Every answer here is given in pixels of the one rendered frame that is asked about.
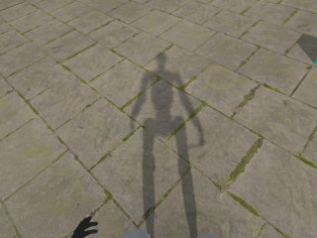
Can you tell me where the left robot hand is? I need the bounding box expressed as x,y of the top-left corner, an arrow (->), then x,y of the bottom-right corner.
71,216 -> 98,238

